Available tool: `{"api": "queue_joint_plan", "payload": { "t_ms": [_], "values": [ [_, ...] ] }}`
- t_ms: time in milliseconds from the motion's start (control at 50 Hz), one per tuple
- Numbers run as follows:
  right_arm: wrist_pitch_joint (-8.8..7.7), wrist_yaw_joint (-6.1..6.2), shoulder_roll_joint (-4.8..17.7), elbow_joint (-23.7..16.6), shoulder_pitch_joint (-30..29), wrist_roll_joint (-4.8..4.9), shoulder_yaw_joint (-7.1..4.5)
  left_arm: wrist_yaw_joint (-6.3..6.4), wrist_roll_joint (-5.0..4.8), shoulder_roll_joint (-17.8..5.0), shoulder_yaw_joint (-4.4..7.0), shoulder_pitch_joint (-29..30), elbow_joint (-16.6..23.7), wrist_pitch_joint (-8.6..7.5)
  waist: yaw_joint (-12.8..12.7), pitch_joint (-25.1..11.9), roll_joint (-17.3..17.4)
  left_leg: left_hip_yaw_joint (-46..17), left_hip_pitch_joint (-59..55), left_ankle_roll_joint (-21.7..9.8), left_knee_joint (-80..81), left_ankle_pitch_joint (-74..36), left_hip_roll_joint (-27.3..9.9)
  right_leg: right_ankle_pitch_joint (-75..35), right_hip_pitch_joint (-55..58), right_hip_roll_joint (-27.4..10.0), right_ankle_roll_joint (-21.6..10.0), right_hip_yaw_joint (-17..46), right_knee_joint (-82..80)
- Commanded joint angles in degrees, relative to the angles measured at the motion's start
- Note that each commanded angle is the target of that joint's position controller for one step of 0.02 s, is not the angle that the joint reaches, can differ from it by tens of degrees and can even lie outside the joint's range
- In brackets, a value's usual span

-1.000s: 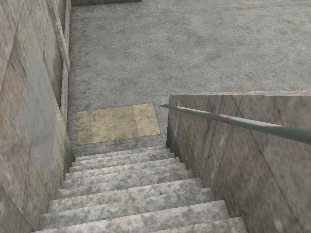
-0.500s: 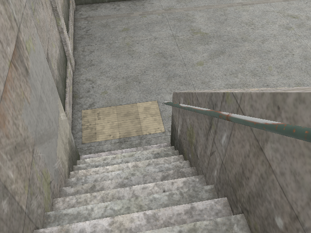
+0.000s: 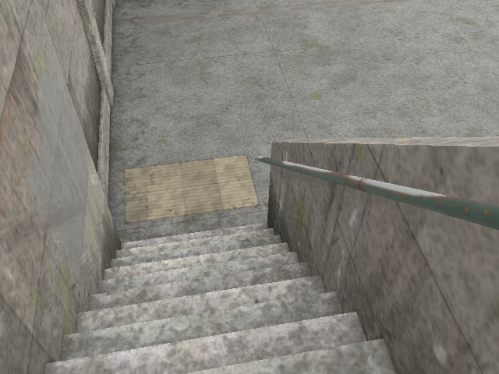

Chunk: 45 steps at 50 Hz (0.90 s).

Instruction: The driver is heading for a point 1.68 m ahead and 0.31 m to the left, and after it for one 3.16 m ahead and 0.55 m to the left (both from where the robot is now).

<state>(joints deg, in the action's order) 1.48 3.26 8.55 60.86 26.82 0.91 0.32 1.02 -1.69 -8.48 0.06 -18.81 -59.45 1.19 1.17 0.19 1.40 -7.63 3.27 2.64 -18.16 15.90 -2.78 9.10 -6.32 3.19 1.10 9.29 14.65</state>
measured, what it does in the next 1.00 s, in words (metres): goes down: right foot 0.21 m lower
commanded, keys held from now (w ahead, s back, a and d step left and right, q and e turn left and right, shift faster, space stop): no key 0.04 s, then w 0.52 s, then no key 0.44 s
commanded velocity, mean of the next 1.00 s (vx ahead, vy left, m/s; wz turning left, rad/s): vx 0.24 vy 0.00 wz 0.00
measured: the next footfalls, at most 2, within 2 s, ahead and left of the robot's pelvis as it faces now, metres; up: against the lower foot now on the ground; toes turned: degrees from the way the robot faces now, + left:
right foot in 0.80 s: +0.32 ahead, -0.05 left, -0.21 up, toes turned +2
left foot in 1.08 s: +0.45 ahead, +0.10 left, -0.42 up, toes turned +3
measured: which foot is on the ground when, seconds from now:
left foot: down 0.00-0.76, up 0.78-1.00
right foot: down 0.00-0.54, up 0.56-0.78, down 0.80-1.00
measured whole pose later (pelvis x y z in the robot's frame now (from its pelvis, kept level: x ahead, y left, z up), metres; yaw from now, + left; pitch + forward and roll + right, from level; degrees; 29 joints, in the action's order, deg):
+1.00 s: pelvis +0.30 +0.03 -0.32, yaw +0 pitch +0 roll -3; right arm -3.9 1.8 9.7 53.8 13.0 1.2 0.0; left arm 6.0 -2.0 -6.0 -2.1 -31.4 -65.2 -4.2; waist -1.9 1.1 1.9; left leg -2.1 36.6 1.8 -58.3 -7.7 2.6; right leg 37.1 -30.8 7.6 -4.6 -3.1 68.0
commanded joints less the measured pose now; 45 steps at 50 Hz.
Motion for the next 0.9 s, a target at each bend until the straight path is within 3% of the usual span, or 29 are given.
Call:
{"api": "queue_joint_plan", "payload": {
  "t_ms": [20, 200, 280, 360, 400, 440, 460, 480, 500, 520, 540, 560, 580, 600, 620, 640, 660, 680, 700, 720, 740, 760, 780, 800, 820, 840, 860, 880, 900],
  "values": [
    [-0.07, 0.09, 4.6, 0.6, 8.0, -0.02, -0.82, 0.15, -0.04, -4.4, 0.71, -4.5, 0.8, -0.15, -0.1, 4.2, 0.3, 1.8, 2.4, -0.2, 2.3, -14.2, 0.6, -13.0, -0.5, -1.4, -1.1, -1.6, -1.1],
    [-0.92, 0.68, 5.6, 1.2, 9.0, 0.31, -2.04, 0.95, -0.17, -3.6, 0.57, -4.5, 1.9, -1.18, -0.5, 8.1, 3.9, 1.8, 8.6, -3.6, 3.7, 10.2, 1.2, 5.9, -6.6, 1.2, -2.1, -4.1, 5.4],
    [-1.49, 1.25, 4.1, 0.3, 10.7, 0.73, -1.75, 0.73, -1.48, -5.3, 1.14, -4.5, 1.4, -3.84, 0.5, 9.0, -0.7, 2.7, 8.2, -5.3, -4.7, 16.4, 3.2, 16.6, -12.6, 1.6, -5.3, -3.0, 7.0],
    [-4.54, 0.50, 1.6, -0.1, 9.6, 0.38, -0.74, 0.66, -2.54, -8.3, 2.99, -12.8, -1.1, -4.03, -2.0, 6.6, -9.6, 7.0, 21.7, -5.4, -23.4, 13.3, 5.7, 14.0, -3.3, -5.6, -13.3, 9.8, 8.8],
    [-7.32, -0.07, 5.2, -1.1, 5.4, 1.49, -1.99, 0.83, -0.47, -8.6, 3.44, -16.7, -1.6, -3.70, -4.3, 5.7, -7.8, 6.6, 29.9, -5.9, -31.1, 11.2, 3.6, 6.8, -0.6, -11.1, -17.6, 17.7, 12.6],
    [-8.55, -0.83, 3.9, -0.4, 4.9, 1.48, -2.08, 1.12, -0.48, -8.0, 3.62, -17.8, -1.3, -3.44, -4.2, 4.8, -8.5, 5.9, 33.6, -5.8, -34.3, 14.2, 2.7, 1.9, -1.0, -12.9, -17.7, 18.4, 18.7],
    [-9.03, -1.37, 4.6, 1.9, 8.5, 1.49, -2.74, 1.39, -0.35, -5.8, 3.11, -17.7, -0.6, -3.43, -3.1, 3.7, -8.1, 4.2, 32.8, -5.3, -35.4, 9.5, 0.8, 5.9, -3.4, -13.5, -16.7, 18.3, 26.3],
    [-9.44, -1.65, 5.0, 3.5, 12.6, 2.01, -3.18, 1.42, -0.64, -4.4, 2.73, -16.3, 0.0, -3.24, -0.8, 3.3, -3.5, 3.1, 27.4, -5.3, -34.8, 4.4, 0.9, 8.4, -10.7, -10.7, -14.5, 13.6, 34.1],
    [-9.89, -2.10, 5.7, 6.4, 19.9, 1.81, -3.92, 1.53, -1.18, -2.4, 2.14, -12.0, 1.0, -3.34, 3.6, 3.0, 2.5, -2.1, 18.3, -7.0, -31.4, 1.3, -0.5, 8.6, -22.5, -5.1, -10.9, 4.7, 48.5],
    [-10.13, -2.70, 7.0, 9.6, 32.3, 0.73, -4.39, 1.39, -0.86, -2.5, 1.81, 1.0, 5.2, -4.54, 12.6, 2.4, 11.6, -8.7, -0.4, -10.9, -22.6, -3.1, -3.7, 3.4, -43.2, 0.6, -8.0, -4.4, 64.8],
    [-9.35, -2.87, 7.1, 10.8, 37.9, 0.83, -4.52, 1.13, 1.26, -4.6, 2.09, 9.9, 7.1, -6.85, 17.5, 4.4, 13.7, -12.8, -16.9, -10.9, -23.1, -21.3, -5.5, 17.6, -61.9, 2.4, -10.6, 1.5, 65.7],
    [-7.72, -1.94, 7.4, 10.9, 36.7, 0.81, -4.51, 0.19, 0.60, -4.7, 2.33, 6.8, 6.7, -8.87, 13.1, 6.3, 12.2, -15.0, -25.2, -9.8, -26.9, -34.1, -7.7, 18.8, -73.8, 3.2, -11.5, 5.6, 66.0],
    [-6.85, -0.93, 7.5, 12.2, 37.5, 0.13, -4.41, -0.81, -1.15, -2.9, 1.67, 9.5, 6.8, -10.33, 13.0, 6.4, 12.7, -26.0, -23.8, -10.2, -26.5, -31.9, -10.9, 18.2, -78.3, 0.9, -12.2, 7.4, 62.3],
    [-6.06, 0.07, 4.8, 10.8, 31.5, -0.42, -2.55, -1.38, -2.40, -3.2, 1.71, 9.6, 5.9, -10.28, 9.2, 8.4, 7.6, -30.3, -14.5, -11.1, -27.4, -31.4, -13.2, 17.3, -74.5, -3.0, -11.1, 5.5, 59.8],
    [-5.65, 0.65, 3.1, 8.1, 23.8, -0.66, -0.99, -1.19, -1.91, -4.6, 1.87, 6.0, 5.3, -9.65, 4.8, 10.0, 1.4, -24.0, -2.7, -9.1, -29.2, -40.3, -11.2, 13.9, -63.6, -3.2, -8.9, -0.4, 56.1],
    [-6.10, 1.36, 0.9, 7.4, 21.3, -0.68, 0.11, -1.81, -1.40, -3.4, 1.85, -1.5, 2.6, -8.40, 1.4, 7.8, -1.8, -14.3, 7.9, -5.7, -38.3, -22.0, -3.7, -4.9, -52.4, -1.4, -6.8, -4.1, 45.9],
    [-6.58, 2.78, -0.3, 3.9, 11.3, -0.62, 1.04, -2.95, -0.32, -2.2, 1.03, -7.6, 0.4, -7.04, -2.7, 6.7, -5.8, 1.0, 31.1, -3.4, -41.5, -5.7, 3.3, -37.0, -25.5, 0.3, -3.7, -12.2, 26.1],
    [-6.58, 2.47, 2.7, 3.9, 8.0, -0.52, 0.82, -4.21, -0.05, 3.7, -0.29, -8.5, -0.1, -5.39, -2.5, 1.6, -0.6, 6.7, 45.4, -5.3, -39.1, 2.1, 5.1, -49.9, -0.6, 4.0, -2.0, -15.8, 24.7],
    [-6.41, 1.32, 6.8, 4.1, 2.5, -0.18, 0.54, -4.25, 0.33, 5.2, -0.23, -16.1, -2.9, -4.06, -8.5, -2.7, 3.4, 3.6, 52.6, -7.1, -43.6, -0.3, 2.6, -51.5, 15.3, 4.8, -0.6, -14.5, 35.6],
    [-6.07, 0.05, 9.3, 3.1, -3.7, 2.08, -0.03, -3.40, 1.25, 2.9, 0.08, -22.5, -3.4, -2.65, -15.6, -3.6, 3.2, 4.9, 52.1, -6.1, -52.2, -12.9, 2.9, -43.9, 20.3, 4.7, -0.1, -16.9, 34.7],
    [-6.50, -0.91, 10.3, 1.6, -8.6, 3.94, -0.56, -2.52, 2.52, 0.1, 0.45, -27.6, -3.8, -1.74, -20.4, -1.3, 1.1, 4.5, 51.6, -4.4, -63.2, -20.1, 3.5, -38.3, 23.1, 2.6, -1.1, -17.8, 27.5],
    [-6.69, -1.15, 8.2, -0.4, -11.1, 4.75, -0.37, -1.36, 3.21, -2.3, 0.82, -36.2, -7.6, -1.59, -24.8, 3.4, -7.2, 1.8, 53.8, -1.6, -80.5, -12.4, 4.6, -35.6, 24.9, -3.1, -4.2, -13.1, 16.8],
    [-7.09, -0.44, 5.8, -1.5, -9.4, 4.99, -0.70, -0.95, 2.33, -2.7, 0.46, -37.8, -10.4, -2.15, -22.1, 6.4, -8.1, 2.4, 50.1, 2.1, -102.1, 21.9, 9.7, -39.8, 18.1, -13.5, -9.1, 2.5, 2.0],
    [-7.02, 0.66, 4.1, -2.6, -11.9, 4.06, -0.15, -1.29, 0.91, -1.9, -0.49, -36.5, -9.9, -3.14, -22.3, 10.0, -2.2, 4.1, 42.1, 0.0, -110.8, 36.5, 13.5, -40.0, 4.8, -13.8, -8.5, 0.9, -6.5],
    [-6.01, 0.80, -3.0, -2.9, 2.0, 4.53, 0.19, -2.34, 2.25, -4.1, -1.70, -27.7, -8.4, -4.56, -8.2, 10.1, -0.4, -0.3, 48.3, -5.3, -103.5, 26.2, 13.9, -36.8, 3.2, -12.7, -4.8, -2.4, 7.3],
    [-3.95, 0.53, -12.1, -5.0, 9.2, 2.94, 3.07, -2.84, 0.48, -19.6, 3.07, -18.4, -9.7, -6.25, 3.0, 11.6, -20.9, -5.1, 59.2, -8.9, -77.8, 17.5, 5.3, -0.9, -4.9, -24.2, -15.6, 23.9, 12.2],
    [-3.90, 1.46, -2.8, -4.6, 1.6, -0.18, 2.68, -1.19, -1.35, -4.2, -0.56, -6.6, -2.1, -6.99, 1.2, 20.8, 0.5, 1.5, 51.4, -6.6, -54.1, 6.8, 4.4, 11.1, -25.8, -10.2, -8.1, 8.2, 15.7],
    [-5.05, 1.79, -0.1, -3.0, 6.5, 0.00, 1.23, 1.18, 0.92, 0.6, -2.47, 2.1, 1.7, -6.15, 5.2, 17.1, 8.0, 11.7, 25.1, -3.2, -31.9, -11.1, 9.9, 18.6, -42.6, -3.0, -6.0, -3.1, 20.5],
    [-5.39, 1.15, -1.4, 3.5, 14.3, -0.58, 0.58, 2.72, 1.94, -4.0, -1.57, 2.4, 1.6, -5.94, 8.5, 8.8, 10.6, 22.4, 8.4, 0.8, -38.7, -13.3, 15.8, 3.7, -49.2, -5.0, -8.2, -2.5, 20.0]
  ]
}}
Over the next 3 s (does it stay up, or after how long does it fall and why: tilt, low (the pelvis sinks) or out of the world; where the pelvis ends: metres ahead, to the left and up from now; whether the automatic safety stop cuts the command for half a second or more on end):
stays up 0.99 0.05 -0.96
